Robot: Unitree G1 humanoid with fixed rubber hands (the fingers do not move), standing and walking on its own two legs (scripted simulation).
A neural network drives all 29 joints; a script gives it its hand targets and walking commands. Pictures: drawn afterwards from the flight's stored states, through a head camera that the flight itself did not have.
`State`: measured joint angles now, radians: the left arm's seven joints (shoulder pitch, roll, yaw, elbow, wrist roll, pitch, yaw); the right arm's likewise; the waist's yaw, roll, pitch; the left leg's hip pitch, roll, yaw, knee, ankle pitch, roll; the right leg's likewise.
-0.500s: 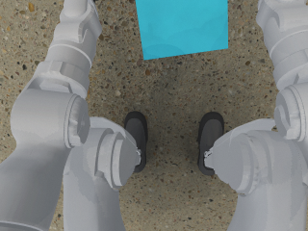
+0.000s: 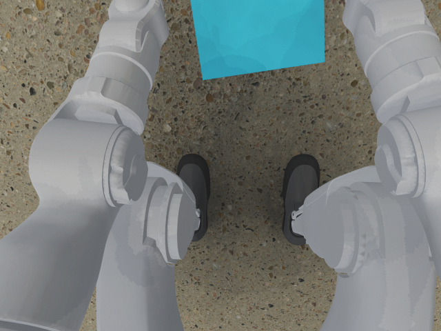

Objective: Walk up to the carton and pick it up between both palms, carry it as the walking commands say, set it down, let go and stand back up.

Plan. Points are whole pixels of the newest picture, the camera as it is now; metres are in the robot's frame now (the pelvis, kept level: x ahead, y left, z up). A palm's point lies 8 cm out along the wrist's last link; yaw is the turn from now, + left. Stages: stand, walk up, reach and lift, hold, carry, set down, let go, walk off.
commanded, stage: reach and lift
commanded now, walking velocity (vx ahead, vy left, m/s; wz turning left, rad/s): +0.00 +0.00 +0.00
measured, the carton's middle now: out of the picture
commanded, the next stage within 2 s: none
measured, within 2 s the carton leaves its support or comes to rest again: leaves its support in 0.70 s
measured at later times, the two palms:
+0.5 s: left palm out of the picture +0.55 +0.12 -0.19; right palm out of the picture +0.55 -0.15 -0.21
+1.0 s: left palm out of the picture +0.54 +0.11 -0.14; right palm out of the picture +0.53 -0.15 -0.17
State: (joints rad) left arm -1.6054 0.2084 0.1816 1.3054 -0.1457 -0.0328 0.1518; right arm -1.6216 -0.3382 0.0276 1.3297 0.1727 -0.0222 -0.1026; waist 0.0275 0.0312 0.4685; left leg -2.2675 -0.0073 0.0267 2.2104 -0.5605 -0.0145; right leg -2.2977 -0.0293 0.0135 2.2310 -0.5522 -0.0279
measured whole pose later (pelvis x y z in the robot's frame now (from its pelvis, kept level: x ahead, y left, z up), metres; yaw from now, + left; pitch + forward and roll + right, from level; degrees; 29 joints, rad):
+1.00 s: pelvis +0.00 +0.01 +0.00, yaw -2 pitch +34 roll +2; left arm -1.45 0.10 0.34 1.05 -0.03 0.15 0.17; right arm -1.49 -0.31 -0.01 1.20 0.11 0.17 -0.12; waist 0.06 0.05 0.36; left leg -2.24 -0.08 -0.02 2.22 -0.58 -0.06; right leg -2.28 0.02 0.04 2.22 -0.54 0.01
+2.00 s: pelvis +0.00 +0.01 +0.07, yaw -4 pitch +42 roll +2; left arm -1.12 -0.15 0.55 0.60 0.22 0.28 0.20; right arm -1.25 -0.10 -0.27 0.89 -0.17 0.32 -0.16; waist 0.06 0.00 0.01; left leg -2.15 -0.07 -0.03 1.97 -0.56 -0.06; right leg -2.20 0.06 0.05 1.95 -0.50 0.03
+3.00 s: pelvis +0.02 +0.01 +0.18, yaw -5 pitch +38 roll +1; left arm -0.92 -0.22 0.52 0.59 0.25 0.32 0.30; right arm -1.01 0.04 -0.36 0.80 -0.27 0.35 -0.16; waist 0.07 -0.01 -0.14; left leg -1.78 -0.07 -0.05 1.65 -0.52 -0.04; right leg -1.82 0.06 0.06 1.63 -0.48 0.02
